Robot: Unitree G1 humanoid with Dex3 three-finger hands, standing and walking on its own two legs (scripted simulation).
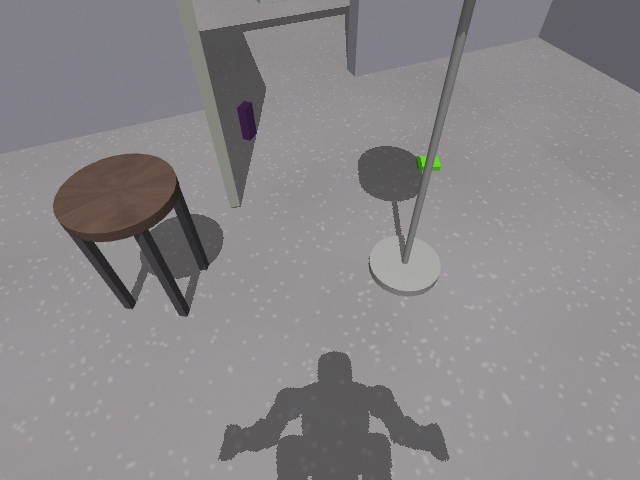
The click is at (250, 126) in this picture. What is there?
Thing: carton on end
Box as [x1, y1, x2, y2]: [237, 101, 256, 140]
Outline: 243,101 237,107 243,138 250,140 256,133 251,102
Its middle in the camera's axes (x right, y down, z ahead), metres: -0.38 -0.65 +2.07
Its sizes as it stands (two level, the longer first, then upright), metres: 0.073 0.046 0.184
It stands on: the floor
